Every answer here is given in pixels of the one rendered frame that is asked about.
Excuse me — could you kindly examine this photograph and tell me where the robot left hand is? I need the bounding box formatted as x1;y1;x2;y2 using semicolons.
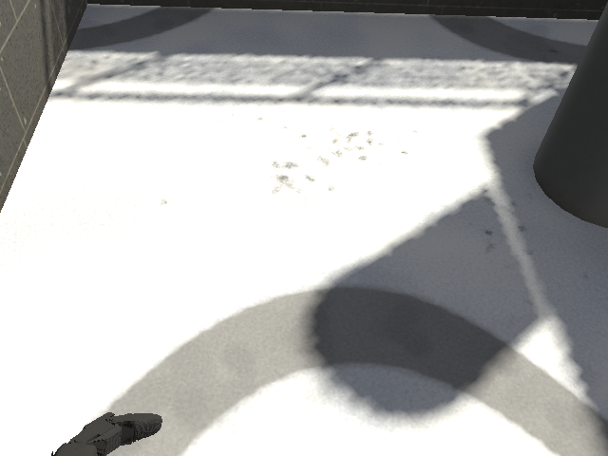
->
51;412;162;456

